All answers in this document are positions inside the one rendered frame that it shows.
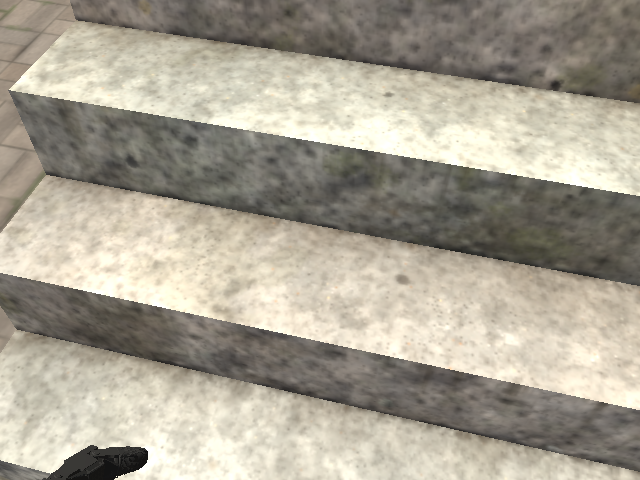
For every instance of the left robot hand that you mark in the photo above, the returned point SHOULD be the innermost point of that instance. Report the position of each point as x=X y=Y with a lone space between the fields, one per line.
x=92 y=463

